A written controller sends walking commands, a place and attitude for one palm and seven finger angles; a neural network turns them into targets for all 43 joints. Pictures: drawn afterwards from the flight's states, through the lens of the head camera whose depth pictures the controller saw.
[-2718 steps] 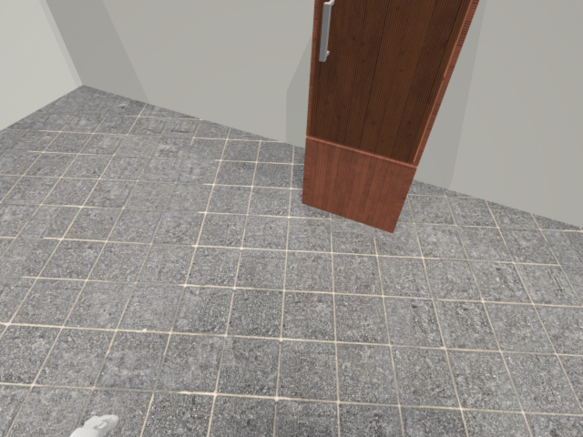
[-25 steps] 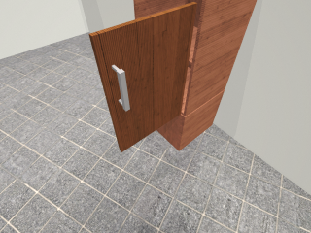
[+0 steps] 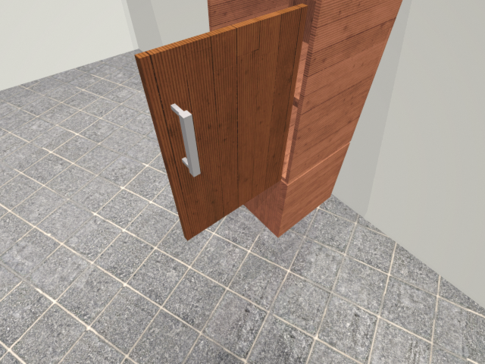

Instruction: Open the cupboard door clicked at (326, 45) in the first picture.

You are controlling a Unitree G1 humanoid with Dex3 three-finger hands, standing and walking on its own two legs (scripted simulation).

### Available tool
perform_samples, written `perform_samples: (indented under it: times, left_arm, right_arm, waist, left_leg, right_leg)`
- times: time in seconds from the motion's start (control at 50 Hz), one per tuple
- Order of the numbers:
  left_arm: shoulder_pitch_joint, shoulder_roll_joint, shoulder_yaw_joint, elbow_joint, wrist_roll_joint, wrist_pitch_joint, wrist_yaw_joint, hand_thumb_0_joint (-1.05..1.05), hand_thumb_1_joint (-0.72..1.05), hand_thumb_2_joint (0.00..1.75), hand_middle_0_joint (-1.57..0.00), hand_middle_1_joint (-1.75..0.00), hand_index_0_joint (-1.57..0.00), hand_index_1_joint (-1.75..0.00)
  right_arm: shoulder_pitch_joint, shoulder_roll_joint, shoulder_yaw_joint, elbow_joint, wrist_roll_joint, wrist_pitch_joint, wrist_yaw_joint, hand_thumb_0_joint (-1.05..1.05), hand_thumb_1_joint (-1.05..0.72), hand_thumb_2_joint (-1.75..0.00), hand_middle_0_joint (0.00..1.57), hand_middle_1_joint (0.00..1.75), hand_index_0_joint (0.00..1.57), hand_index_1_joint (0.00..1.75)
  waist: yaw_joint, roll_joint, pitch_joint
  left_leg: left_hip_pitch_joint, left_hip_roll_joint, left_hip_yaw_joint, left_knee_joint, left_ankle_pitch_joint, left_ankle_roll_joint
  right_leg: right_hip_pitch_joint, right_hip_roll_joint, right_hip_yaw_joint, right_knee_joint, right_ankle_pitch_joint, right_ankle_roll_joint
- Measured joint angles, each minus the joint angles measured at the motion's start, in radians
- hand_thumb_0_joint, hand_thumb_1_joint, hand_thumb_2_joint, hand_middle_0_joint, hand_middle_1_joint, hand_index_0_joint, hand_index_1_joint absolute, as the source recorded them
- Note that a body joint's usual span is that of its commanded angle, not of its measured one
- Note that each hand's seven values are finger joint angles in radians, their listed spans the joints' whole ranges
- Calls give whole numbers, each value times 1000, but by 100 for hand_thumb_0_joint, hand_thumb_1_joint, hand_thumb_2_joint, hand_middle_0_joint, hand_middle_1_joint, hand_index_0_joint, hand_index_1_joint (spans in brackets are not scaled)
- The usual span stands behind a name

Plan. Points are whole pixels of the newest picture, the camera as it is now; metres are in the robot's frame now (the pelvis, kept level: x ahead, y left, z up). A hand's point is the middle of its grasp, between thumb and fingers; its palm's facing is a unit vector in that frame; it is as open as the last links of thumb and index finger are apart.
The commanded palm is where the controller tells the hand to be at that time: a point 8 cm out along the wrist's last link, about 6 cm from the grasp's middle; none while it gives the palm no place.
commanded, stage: stand and wait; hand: left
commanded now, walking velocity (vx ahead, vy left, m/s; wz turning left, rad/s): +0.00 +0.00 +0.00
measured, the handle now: (185, 141) +0.53 +0.16 +0.06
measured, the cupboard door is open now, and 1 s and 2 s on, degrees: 89 89 89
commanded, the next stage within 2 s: none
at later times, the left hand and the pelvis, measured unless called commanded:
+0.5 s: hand out of the picture -0.03 +0.17 -0.18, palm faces +0.06 -0.98 -0.19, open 7.4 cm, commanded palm none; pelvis +0.00 +0.01 +0.00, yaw +0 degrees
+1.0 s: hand out of the picture -0.03 +0.17 -0.17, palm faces +0.05 -0.98 -0.19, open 7.4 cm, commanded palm none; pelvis +0.00 +0.01 +0.00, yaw +0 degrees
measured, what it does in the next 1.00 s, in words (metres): stands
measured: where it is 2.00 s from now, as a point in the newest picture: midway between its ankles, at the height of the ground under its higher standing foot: outside the picture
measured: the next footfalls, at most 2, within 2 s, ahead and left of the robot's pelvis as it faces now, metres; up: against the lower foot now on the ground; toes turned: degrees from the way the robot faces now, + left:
none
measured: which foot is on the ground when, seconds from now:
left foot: down 0.00-1.00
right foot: down 0.00-1.00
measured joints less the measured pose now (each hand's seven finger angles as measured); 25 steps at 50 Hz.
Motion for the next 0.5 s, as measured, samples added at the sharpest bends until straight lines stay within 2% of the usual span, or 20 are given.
perform_samples:
  times: [0.5]
  left_arm:
    - [-6,16,1,-3,-1,0,-3,0,91,90,-20,-30,-20,-30]
  right_arm:
    - [9,7,5,4,-1,-4,2,1,-91,-90,20,30,20,30]
  waist:
    - [-2,-1,5]
  left_leg:
    - [12,-6,8,-15,8,10]
  right_leg:
    - [11,-8,6,-15,10,9]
